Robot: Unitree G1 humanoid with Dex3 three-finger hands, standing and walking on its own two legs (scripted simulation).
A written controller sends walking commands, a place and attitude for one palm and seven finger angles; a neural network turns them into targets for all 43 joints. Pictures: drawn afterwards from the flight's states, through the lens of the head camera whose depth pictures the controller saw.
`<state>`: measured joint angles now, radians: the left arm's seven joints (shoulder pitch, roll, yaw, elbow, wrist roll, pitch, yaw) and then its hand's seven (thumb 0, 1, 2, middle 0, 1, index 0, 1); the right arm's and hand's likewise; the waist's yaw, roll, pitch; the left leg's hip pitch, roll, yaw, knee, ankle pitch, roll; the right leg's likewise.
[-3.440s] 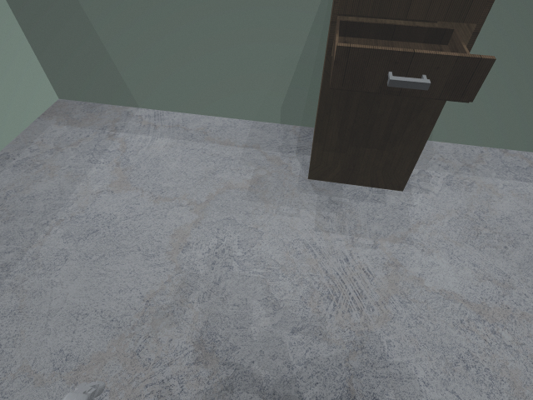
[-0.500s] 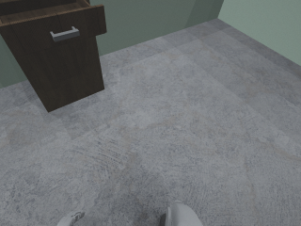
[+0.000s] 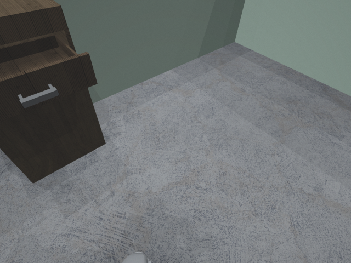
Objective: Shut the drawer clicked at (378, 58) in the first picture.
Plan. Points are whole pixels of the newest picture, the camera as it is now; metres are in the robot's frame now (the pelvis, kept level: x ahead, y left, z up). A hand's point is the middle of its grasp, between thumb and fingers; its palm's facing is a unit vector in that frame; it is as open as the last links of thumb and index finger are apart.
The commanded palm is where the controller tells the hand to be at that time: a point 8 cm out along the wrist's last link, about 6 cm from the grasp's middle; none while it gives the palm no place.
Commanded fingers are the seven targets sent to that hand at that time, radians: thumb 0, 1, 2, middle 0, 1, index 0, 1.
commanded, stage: walk to a spot facing it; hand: left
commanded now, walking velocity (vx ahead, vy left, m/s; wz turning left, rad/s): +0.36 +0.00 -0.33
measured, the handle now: (38, 94) +0.61 +0.55 -0.02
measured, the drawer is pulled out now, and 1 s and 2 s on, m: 0.25 0.25 0.25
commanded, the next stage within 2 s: turn to face it in 0.56 s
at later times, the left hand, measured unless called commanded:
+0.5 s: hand (122, 204) +0.31 +0.19 -0.17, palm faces -0.23 -0.96 -0.14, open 7.4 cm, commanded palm none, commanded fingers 0.00 0.90 0.90 -0.20 -0.30 -0.20 -0.30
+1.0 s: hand (168, 148) +0.53 +0.08 -0.16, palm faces -0.27 -0.95 -0.18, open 7.2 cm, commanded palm none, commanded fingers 0.00 0.90 0.90 -0.20 -0.30 -0.20 -0.30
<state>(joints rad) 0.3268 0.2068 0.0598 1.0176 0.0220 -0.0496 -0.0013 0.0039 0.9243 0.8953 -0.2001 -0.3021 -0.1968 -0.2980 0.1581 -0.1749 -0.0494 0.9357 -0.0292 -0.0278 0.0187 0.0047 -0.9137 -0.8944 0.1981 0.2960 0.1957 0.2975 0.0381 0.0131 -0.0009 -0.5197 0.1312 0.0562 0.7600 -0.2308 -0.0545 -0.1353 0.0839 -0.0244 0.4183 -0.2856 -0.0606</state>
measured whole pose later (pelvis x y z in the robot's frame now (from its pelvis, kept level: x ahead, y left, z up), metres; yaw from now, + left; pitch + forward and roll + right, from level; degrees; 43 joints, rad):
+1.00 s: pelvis +0.37 -0.05 +0.00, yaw -17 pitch -1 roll -1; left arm 0.13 0.14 0.04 0.97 0.02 -0.03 0.02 -0.01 0.94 0.90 -0.20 -0.30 -0.20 -0.30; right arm 0.27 -0.16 -0.04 1.03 -0.02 0.03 -0.01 0.02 -0.95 -0.89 0.20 0.30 0.20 0.30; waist -0.04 0.03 0.02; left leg -0.48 0.12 0.08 0.87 -0.34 -0.06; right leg -0.20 0.00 -0.22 0.50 -0.29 -0.07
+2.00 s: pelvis +0.41 -0.06 -0.02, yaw +18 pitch +0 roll +0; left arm 0.26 0.24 0.06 0.91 0.02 0.03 0.01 0.01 0.91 0.89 -0.20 -0.30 -0.20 -0.30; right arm 0.11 -0.25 -0.07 0.90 -0.02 0.05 0.04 0.01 -0.91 -0.89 0.20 0.30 0.20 0.30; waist 0.03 -0.04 0.10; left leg -0.30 0.02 0.10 0.62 -0.30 -0.01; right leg -0.27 -0.21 -0.26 0.72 -0.41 0.07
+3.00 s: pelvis +0.39 -0.06 -0.01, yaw +45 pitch -1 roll -1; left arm 0.38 0.24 0.06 1.06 0.03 0.04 0.01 0.01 0.91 0.90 -0.20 -0.30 -0.20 -0.30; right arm 0.17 -0.20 -0.03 0.97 -0.02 0.00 0.01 0.01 -0.91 -0.89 0.20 0.30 0.20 0.30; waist 0.06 -0.04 0.04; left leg -0.19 0.00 0.08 0.56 -0.35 0.04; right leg -0.30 -0.11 -0.13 0.80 -0.49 0.03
